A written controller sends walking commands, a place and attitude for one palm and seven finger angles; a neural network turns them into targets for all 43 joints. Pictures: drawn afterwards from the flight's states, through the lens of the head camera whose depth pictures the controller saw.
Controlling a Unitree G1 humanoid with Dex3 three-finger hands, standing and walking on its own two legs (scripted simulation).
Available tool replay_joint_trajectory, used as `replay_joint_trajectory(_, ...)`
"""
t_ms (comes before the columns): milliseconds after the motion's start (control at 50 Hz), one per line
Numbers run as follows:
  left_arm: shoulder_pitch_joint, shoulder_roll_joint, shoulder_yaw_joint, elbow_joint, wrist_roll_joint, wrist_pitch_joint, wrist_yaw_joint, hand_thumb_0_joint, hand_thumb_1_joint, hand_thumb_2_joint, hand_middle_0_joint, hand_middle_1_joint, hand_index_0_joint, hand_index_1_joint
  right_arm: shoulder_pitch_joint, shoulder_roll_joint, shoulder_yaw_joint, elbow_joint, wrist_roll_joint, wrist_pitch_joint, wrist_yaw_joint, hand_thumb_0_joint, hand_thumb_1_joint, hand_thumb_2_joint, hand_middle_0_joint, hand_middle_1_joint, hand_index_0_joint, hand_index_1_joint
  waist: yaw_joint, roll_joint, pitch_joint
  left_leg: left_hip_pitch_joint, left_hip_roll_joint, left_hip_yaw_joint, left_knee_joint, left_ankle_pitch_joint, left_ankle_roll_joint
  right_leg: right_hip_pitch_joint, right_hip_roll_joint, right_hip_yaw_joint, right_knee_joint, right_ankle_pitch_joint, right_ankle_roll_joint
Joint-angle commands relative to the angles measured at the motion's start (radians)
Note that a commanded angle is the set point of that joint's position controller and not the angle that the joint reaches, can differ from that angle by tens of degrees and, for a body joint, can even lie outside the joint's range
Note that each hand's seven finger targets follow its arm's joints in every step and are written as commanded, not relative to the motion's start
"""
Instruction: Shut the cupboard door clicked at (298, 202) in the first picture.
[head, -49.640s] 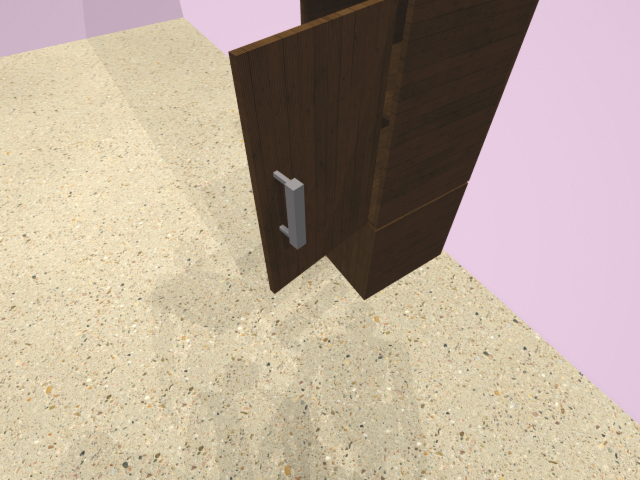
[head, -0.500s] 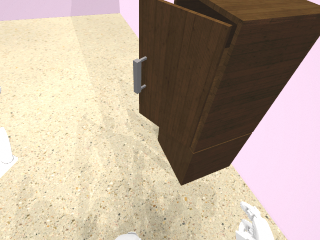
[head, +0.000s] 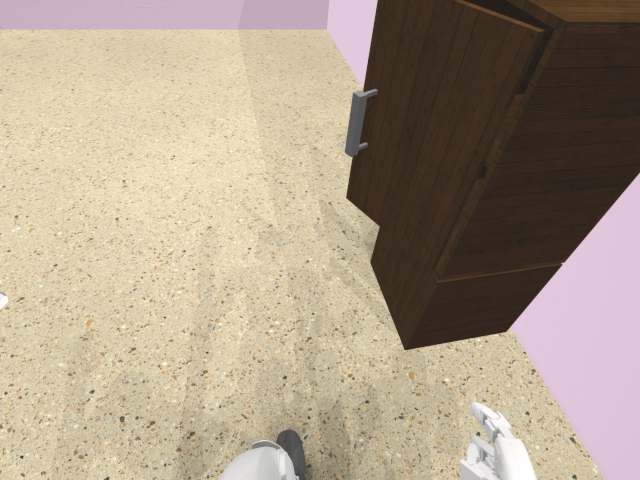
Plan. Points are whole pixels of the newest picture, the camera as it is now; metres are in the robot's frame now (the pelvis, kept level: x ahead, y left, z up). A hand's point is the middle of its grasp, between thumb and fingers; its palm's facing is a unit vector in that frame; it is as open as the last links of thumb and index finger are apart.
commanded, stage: stop stepping back and stand still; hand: left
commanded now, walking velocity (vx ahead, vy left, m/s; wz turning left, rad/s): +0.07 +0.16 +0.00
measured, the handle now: (362, 122) +0.92 -0.07 -0.02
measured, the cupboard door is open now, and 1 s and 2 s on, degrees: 26 26 26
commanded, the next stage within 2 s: let the arm hang, fingers relaxed in 0.74 s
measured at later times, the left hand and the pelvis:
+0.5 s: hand out of the picture +0.16 +0.28 +0.22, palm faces +0.16 -0.86 -0.48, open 7.4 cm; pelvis -0.09 +0.07 +0.05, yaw -13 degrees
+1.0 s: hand (117, 432) +0.18 +0.25 -0.01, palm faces -0.14 -0.92 -0.35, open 7.4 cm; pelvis -0.09 +0.09 +0.01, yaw -12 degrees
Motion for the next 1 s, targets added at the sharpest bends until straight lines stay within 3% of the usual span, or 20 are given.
replay_joint_trajectory(0,-0.100,0.095,-0.018,-0.086,0.021,-0.013,0.025,0.000,0.900,0.900,-0.200,-0.300,-0.200,-0.300,-0.048,-0.169,-0.059,-0.088,0.000,-0.028,0.013,0.000,-0.900,-0.900,0.200,0.300,0.200,0.300,0.011,-0.352,0.049,0.252,-0.025,-0.387,0.725,-0.165,-0.043,-0.512,-0.417,0.639,-0.595,-0.253,-0.161)
replay_joint_trajectory(40,-0.296,0.107,-0.056,-0.186,0.027,0.007,0.017,0.000,0.900,0.900,-0.200,-0.300,-0.200,-0.300,-0.082,-0.162,-0.032,-0.117,0.001,-0.035,-0.006,0.000,-0.900,-0.900,0.200,0.300,0.200,0.300,0.000,-0.218,0.051,0.246,0.029,-0.359,0.475,-0.167,-0.022,-0.362,-0.323,0.481,-0.459,-0.071,-0.124)
replay_joint_trajectory(120,-0.482,0.017,-0.193,0.000,0.071,0.045,0.062,0.000,0.900,0.900,-0.200,-0.300,-0.200,-0.300,-0.057,-0.157,-0.010,-0.057,-0.011,-0.068,-0.047,0.000,-0.900,-0.900,0.200,0.300,0.200,0.300,-0.009,0.089,0.050,0.479,-0.051,-0.207,-0.086,-0.106,0.008,-0.188,-0.193,0.313,-0.325,0.200,-0.030)
replay_joint_trajectory(200,-0.394,0.093,-0.108,-0.152,0.067,0.035,0.066,0.000,0.900,0.900,-0.200,-0.300,-0.200,-0.300,-0.042,-0.160,-0.019,-0.123,-0.003,-0.083,-0.049,0.000,-0.900,-0.900,0.200,0.300,0.200,0.300,-0.009,0.209,-0.082,0.609,0.164,-0.413,-0.229,0.073,0.095,-0.209,-0.064,0.096,0.000,0.288,0.055)
replay_joint_trajectory(220,-0.337,0.099,-0.093,-0.218,0.049,0.026,0.057,0.000,0.900,0.900,-0.200,-0.300,-0.200,-0.300,-0.051,-0.144,-0.015,-0.115,-0.011,-0.083,-0.037,0.000,-0.900,-0.900,0.200,0.300,0.200,0.300,-0.020,0.285,-0.089,0.595,0.190,-0.518,-0.316,0.012,0.092,-0.249,-0.053,0.080,0.084,0.105,0.064)
replay_joint_trajectory(260,-0.183,0.087,-0.060,-0.229,0.046,0.026,0.039,0.000,0.900,0.900,-0.200,-0.300,-0.200,-0.300,-0.090,-0.137,-0.017,-0.131,-0.015,-0.086,-0.009,0.000,-0.900,-0.900,0.200,0.300,0.200,0.300,-0.011,0.195,-0.038,0.475,0.254,-0.591,-0.445,-0.314,0.112,-0.256,-0.057,0.113,0.249,0.058,0.054)
replay_joint_trajectory(300,-0.054,0.087,-0.029,-0.219,0.041,0.027,0.034,0.000,0.900,0.900,-0.200,-0.300,-0.200,-0.300,-0.104,-0.145,-0.021,-0.159,-0.005,-0.070,0.005,0.000,-0.900,-0.900,0.200,0.300,0.200,0.300,-0.005,0.157,-0.003,0.387,0.262,-0.511,-0.456,-0.449,0.126,-0.233,-0.079,0.096,0.226,0.121,0.049)
replay_joint_trajectory(380,0.122,0.101,0.015,-0.114,0.032,0.035,0.029,0.000,0.900,0.900,-0.200,-0.300,-0.200,-0.300,-0.086,-0.147,-0.021,-0.187,-0.006,-0.006,-0.003,0.000,-0.900,-0.900,0.200,0.300,0.200,0.300,-0.001,0.234,0.009,0.260,0.203,-0.337,-0.496,-0.519,0.065,-0.071,-0.027,-0.029,0.064,0.135,0.041)
replay_joint_trajectory(480,0.072,0.132,0.027,-0.097,0.022,0.059,0.034,0.000,0.900,0.900,-0.200,-0.300,-0.200,-0.300,-0.051,-0.147,-0.024,-0.178,-0.012,0.022,-0.030,0.000,-0.900,-0.900,0.200,0.300,0.200,0.300,-0.008,0.194,-0.051,0.309,0.146,-0.274,-0.350,-0.441,0.039,0.120,0.010,-0.092,-0.261,0.078,0.019)
replay_joint_trajectory(520,0.057,0.146,0.032,-0.109,0.029,0.070,0.040,0.000,0.900,0.900,-0.200,-0.300,-0.200,-0.300,-0.040,-0.150,-0.033,-0.162,-0.011,0.023,-0.029,0.000,-0.900,-0.900,0.200,0.300,0.200,0.300,-0.005,0.070,-0.105,0.213,0.102,-0.241,-0.118,-0.323,0.041,0.259,-0.085,0.040,-0.328,0.099,-0.034)
replay_joint_trajectory(560,-0.003,0.168,0.039,-0.142,0.035,0.067,0.053,0.000,0.900,0.900,-0.200,-0.300,-0.200,-0.300,-0.036,-0.141,-0.036,-0.153,-0.004,0.020,-0.019,0.000,-0.900,-0.900,0.200,0.300,0.200,0.300,0.010,-0.181,-0.092,-0.053,-0.020,-0.174,0.305,-0.232,0.006,0.337,-0.406,0.498,-0.451,0.188,-0.186)
replay_joint_trajectory(580,-0.044,0.193,0.060,-0.155,0.034,0.041,0.064,0.000,0.900,0.900,-0.200,-0.300,-0.200,-0.300,-0.053,-0.155,-0.037,-0.141,-0.009,-0.003,-0.016,0.000,-0.900,-0.900,0.200,0.300,0.200,0.300,0.023,-0.167,-0.036,-0.108,-0.018,-0.196,0.429,-0.264,-0.008,0.323,-0.459,0.504,-0.436,0.479,-0.225)
replay_joint_trajectory(600,-0.049,0.213,0.092,-0.148,0.039,0.013,0.074,0.000,0.900,0.900,-0.200,-0.300,-0.200,-0.300,-0.056,-0.149,-0.031,-0.135,-0.020,-0.020,-0.008,0.000,-0.900,-0.900,0.200,0.300,0.200,0.300,0.020,-0.139,-0.029,-0.134,-0.005,-0.198,0.429,-0.261,-0.018,0.345,-0.442,0.449,-0.371,0.727,-0.225)
replay_joint_trajectory(620,-0.018,0.102,0.008,-0.059,0.043,0.024,0.065,0.000,0.900,0.900,-0.200,-0.300,-0.200,-0.300,-0.009,-0.148,-0.047,-0.102,0.000,-0.024,-0.006,0.000,-0.900,-0.900,0.200,0.300,0.200,0.300,0.004,-0.200,-0.093,-0.076,-0.001,-0.235,0.432,-0.204,-0.020,0.316,-0.390,0.390,-0.346,0.644,-0.188)
replay_joint_trajectory(780,-0.235,0.108,-0.048,-0.097,0.063,-0.013,0.058,0.000,0.900,0.900,-0.200,-0.300,-0.200,-0.300,-0.065,-0.147,-0.035,-0.091,-0.010,-0.031,-0.039,0.000,-0.900,-0.900,0.200,0.300,0.200,0.300,-0.002,-0.023,0.112,0.445,-0.041,-0.132,0.044,0.022,0.004,-0.162,-0.265,0.173,-0.326,0.220,-0.082)
replay_joint_trajectory(800,-0.215,0.110,-0.039,-0.094,0.057,-0.015,0.056,0.000,0.900,0.900,-0.200,-0.300,-0.200,-0.300,-0.055,-0.151,-0.038,-0.093,-0.008,-0.035,-0.042,0.000,-0.900,-0.900,0.200,0.300,0.200,0.300,-0.009,0.025,0.098,0.505,-0.029,-0.172,-0.013,0.001,0.016,-0.179,-0.233,0.146,-0.253,0.218,-0.057)
replay_joint_trajectory(820,-0.093,-0.174,-0.443,0.665,0.138,0.178,-0.098,0.000,0.900,0.900,-0.200,-0.300,-0.200,-0.300,0.080,-0.311,-0.056,0.068,-0.045,-0.052,0.074,0.000,-0.900,-0.900,0.200,0.300,0.200,0.300,-0.098,0.218,0.059,0.508,0.130,-0.401,0.031,0.429,0.075,-0.312,-0.197,0.021,0.142,0.358,0.039)
replay_joint_trajectory(840,-0.042,-0.225,-0.443,0.674,0.101,0.263,-0.117,0.000,0.900,0.900,-0.200,-0.300,-0.200,-0.300,0.149,-0.296,-0.054,0.034,-0.030,0.019,0.073,0.000,-0.900,-0.900,0.200,0.300,0.200,0.300,-0.055,0.273,-0.031,0.480,0.254,-0.575,-0.101,0.632,0.169,-0.257,-0.085,0.068,0.361,-0.049,0.060)
replay_joint_trajectory(940,-0.206,-0.185,-0.467,0.850,0.106,0.289,-0.142,0.000,0.900,0.900,-0.200,-0.300,-0.200,-0.300,-0.003,-0.242,-0.015,0.005,-0.057,0.052,0.044,0.000,-0.900,-0.900,0.200,0.300,0.200,0.300,0.001,-0.084,-0.008,0.244,0.228,-0.561,-0.273,-0.004,0.163,-0.188,-0.121,0.169,0.399,-0.026,0.072)
replay_joint_trajectory(980,-0.174,-0.176,-0.474,0.988,0.103,0.298,-0.146,0.000,0.900,0.900,-0.200,-0.300,-0.200,-0.300,-0.062,-0.252,-0.022,0.024,-0.061,0.074,0.044,0.000,-0.900,-0.900,0.200,0.300,0.200,0.300,0.033,-0.054,-0.028,0.159,0.183,-0.464,-0.320,-0.245,0.131,-0.041,-0.122,0.117,0.212,0.009,0.067)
